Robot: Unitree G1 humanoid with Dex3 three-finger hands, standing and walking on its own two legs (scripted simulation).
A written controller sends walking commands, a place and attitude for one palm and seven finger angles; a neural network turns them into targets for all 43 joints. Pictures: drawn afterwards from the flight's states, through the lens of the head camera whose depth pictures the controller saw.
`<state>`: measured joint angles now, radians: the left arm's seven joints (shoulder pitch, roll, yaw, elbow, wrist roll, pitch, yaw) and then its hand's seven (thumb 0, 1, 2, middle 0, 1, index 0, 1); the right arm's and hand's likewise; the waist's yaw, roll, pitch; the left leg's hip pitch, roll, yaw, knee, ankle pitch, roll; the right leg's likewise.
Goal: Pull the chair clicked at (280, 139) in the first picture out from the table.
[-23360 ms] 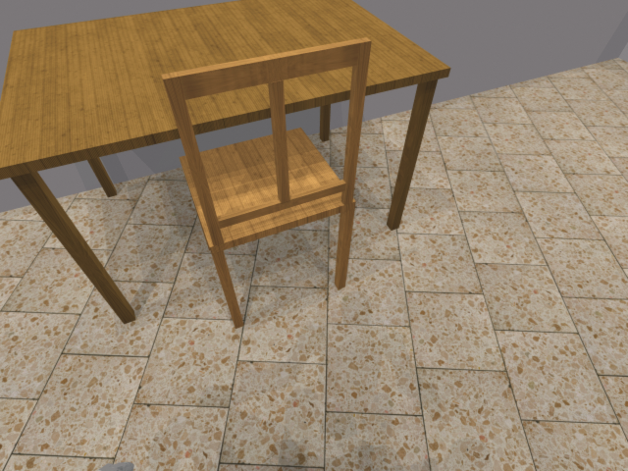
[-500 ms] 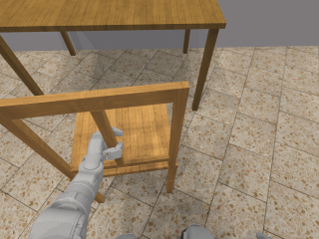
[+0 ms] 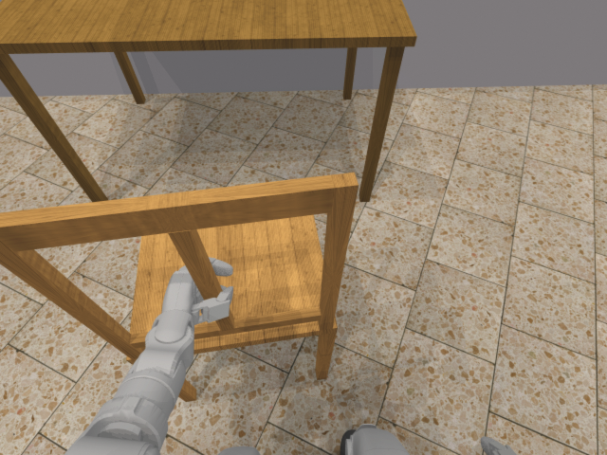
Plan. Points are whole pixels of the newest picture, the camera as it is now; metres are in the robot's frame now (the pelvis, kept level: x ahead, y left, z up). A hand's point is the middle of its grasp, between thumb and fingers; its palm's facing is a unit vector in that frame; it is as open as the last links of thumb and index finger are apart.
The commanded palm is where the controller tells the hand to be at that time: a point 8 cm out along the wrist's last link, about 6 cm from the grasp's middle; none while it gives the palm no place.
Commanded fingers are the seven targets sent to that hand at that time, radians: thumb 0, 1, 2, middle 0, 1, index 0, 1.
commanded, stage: stop walking, hand still on the chair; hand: left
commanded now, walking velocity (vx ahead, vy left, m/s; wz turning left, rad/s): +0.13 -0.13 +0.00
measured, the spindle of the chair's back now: (209, 286) +0.35 +0.16 -0.05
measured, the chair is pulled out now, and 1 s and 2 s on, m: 0.56 0.61 0.61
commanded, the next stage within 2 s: open the thumb and straighten the fingers in 0.70 s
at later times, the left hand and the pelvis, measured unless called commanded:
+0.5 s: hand (220, 333) +0.28 +0.13 -0.06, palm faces +0.03 -0.98 -0.18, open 5.9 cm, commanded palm +0.27 +0.18 -0.04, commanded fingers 0.00 0.90 0.90 -0.50 -1.45 -0.50 -1.45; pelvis +0.04 -0.01 +0.01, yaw -1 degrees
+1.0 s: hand (215, 329) +0.29 +0.14 -0.05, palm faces +0.02 -0.99 -0.13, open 7.0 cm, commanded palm +0.26 +0.19 -0.04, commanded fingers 0.00 -0.43 0.26 -0.47 -1.38 -0.47 -1.38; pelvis +0.05 +0.00 +0.00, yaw +0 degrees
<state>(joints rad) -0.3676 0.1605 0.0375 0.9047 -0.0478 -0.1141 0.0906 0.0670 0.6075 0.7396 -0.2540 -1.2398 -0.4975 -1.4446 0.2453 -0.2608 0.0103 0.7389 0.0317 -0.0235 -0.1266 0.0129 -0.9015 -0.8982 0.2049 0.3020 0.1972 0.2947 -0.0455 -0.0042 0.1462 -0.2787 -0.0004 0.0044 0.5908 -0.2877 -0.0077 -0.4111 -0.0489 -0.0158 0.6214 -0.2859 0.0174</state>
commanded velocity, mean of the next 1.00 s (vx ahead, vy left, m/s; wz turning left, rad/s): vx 0.01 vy -0.01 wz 0.00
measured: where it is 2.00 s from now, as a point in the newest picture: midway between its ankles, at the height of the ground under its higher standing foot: outside the picture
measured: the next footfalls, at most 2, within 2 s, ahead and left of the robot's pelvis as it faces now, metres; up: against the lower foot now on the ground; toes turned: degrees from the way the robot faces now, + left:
none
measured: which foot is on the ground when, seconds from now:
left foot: down 0.00-1.00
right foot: down 0.00-1.00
